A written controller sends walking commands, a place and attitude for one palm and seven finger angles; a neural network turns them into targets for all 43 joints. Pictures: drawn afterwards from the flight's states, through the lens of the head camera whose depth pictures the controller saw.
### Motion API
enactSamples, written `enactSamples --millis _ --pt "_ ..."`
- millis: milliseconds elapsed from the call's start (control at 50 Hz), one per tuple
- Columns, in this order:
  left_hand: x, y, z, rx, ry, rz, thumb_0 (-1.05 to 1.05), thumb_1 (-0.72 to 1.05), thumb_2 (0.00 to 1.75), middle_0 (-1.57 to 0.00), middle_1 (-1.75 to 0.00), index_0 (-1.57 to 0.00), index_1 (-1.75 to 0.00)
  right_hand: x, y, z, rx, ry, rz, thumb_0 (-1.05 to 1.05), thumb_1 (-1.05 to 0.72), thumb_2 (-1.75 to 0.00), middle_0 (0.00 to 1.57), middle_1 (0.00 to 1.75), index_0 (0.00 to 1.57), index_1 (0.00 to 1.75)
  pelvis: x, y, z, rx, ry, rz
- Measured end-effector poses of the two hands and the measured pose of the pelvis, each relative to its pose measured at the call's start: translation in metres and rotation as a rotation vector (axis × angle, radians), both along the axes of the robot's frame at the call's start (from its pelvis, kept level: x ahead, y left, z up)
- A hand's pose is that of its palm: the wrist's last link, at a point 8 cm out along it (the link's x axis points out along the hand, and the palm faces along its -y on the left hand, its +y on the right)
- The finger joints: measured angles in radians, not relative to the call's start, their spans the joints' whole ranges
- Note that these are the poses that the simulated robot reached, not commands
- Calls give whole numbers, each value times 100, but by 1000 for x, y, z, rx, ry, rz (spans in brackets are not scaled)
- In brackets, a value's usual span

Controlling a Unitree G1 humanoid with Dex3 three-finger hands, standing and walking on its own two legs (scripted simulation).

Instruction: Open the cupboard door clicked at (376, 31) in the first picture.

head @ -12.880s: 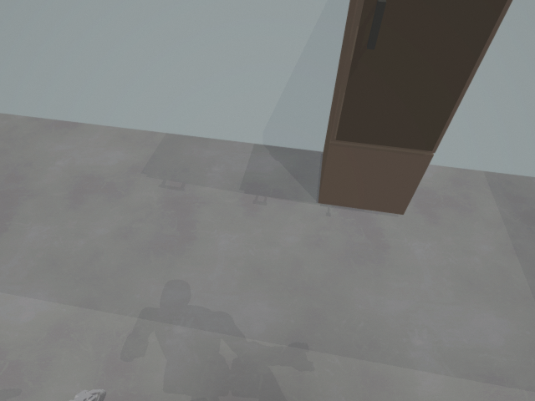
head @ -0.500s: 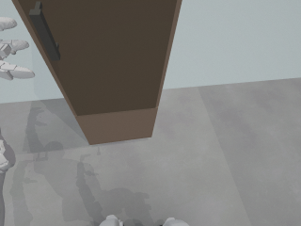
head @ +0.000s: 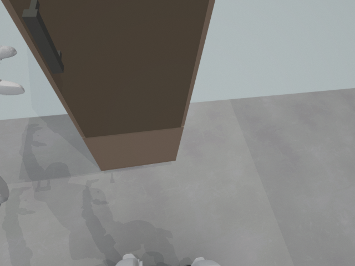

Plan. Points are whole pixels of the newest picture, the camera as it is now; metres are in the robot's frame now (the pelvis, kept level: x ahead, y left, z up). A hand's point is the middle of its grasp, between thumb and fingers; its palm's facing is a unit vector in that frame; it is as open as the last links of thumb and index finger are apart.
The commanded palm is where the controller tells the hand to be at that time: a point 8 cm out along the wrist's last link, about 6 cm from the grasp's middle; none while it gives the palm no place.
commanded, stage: move the hooked fingers beside the handle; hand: left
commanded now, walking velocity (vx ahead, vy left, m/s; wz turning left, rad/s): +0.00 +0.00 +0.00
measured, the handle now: (47, 38) +0.56 +0.24 +0.14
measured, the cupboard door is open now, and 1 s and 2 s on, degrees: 0 0 0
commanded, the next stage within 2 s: slide the fingers in behind the handle in 0.36 s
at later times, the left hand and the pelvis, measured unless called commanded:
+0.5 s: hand (7, 62) +0.49 +0.29 +0.15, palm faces +0.10 -0.99 +0.00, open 14.0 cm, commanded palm +0.47 +0.33 +0.14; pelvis -0.01 +0.00 +0.00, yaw +1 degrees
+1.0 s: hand (32, 57) +0.51 +0.25 +0.14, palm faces +0.10 -1.00 +0.00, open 14.0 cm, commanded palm +0.48 +0.30 +0.14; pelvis +0.00 -0.01 +0.00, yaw +0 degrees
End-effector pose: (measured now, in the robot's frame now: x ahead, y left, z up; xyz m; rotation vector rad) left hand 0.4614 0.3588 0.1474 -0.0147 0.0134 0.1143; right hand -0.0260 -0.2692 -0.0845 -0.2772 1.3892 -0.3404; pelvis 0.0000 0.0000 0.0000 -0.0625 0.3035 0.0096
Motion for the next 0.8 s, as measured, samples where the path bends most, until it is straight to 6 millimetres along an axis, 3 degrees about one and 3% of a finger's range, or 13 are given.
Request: enactSamples --millis 180,320,440,660,800 --pt "-8 1 -3 -9 20 -14 -1 -50 30 -30 -120 -30 -120 39 -1 -2 -8 -93 66 0 -90 -90 20 30 20 30 -2 2 -1 -2 -10 17" --pt "-6 -9 1 -4 -6 -21 -1 -50 30 -30 -120 -30 -120 46 0 -4 -7 -124 87 0 -90 -90 20 30 20 30 -6 3 -2 -3 -13 23" --pt "-2 -15 -1 -3 26 -14 -1 -50 30 -30 -120 -30 -120 32 2 -6 -1 -108 72 0 -90 -90 20 30 20 30 -10 2 -3 -2 -12 22" --pt "13 -33 -1 -8 25 -27 -1 -50 30 -30 -120 -30 -120 -14 1 -6 4 -3 13 0 -90 -90 20 30 20 30 -12 -1 -3 -1 1 13" --pt "20 -44 -3 6 23 -22 -1 -49 30 -30 -120 -30 -120 -28 -1 -3 6 21 -20 0 -90 -90 20 30 20 30 -10 -4 -3 2 6 2"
